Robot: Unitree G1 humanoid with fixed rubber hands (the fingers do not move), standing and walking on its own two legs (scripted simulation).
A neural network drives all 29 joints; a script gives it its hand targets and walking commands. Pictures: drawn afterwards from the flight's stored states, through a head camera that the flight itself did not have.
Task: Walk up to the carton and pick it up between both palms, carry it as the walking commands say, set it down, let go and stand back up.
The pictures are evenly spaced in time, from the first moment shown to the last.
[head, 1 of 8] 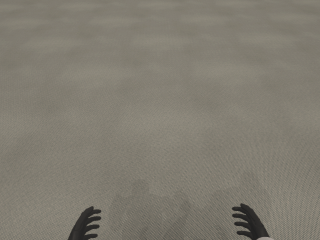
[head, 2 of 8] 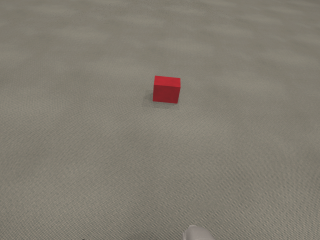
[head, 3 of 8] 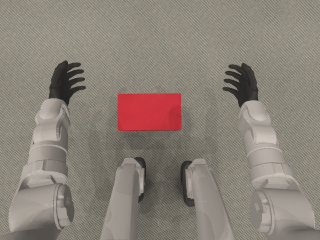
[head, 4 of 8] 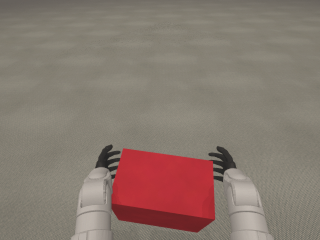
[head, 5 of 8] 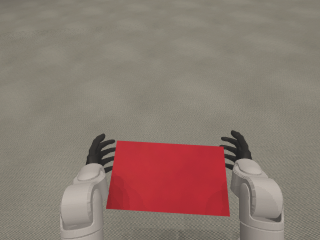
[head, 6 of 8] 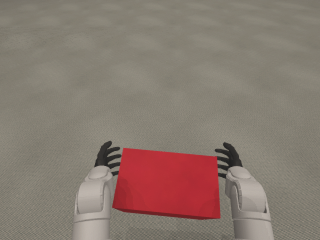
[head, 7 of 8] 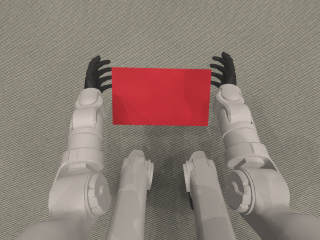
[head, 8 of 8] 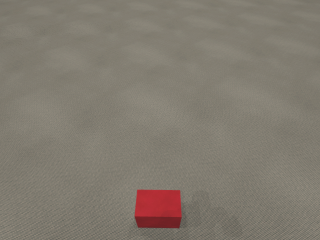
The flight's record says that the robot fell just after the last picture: no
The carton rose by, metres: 0.69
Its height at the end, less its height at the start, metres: +0.00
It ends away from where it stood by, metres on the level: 3.75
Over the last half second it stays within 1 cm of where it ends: yes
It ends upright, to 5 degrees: yes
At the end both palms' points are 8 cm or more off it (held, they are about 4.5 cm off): yes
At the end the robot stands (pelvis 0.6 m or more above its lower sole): yes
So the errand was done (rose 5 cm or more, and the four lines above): yes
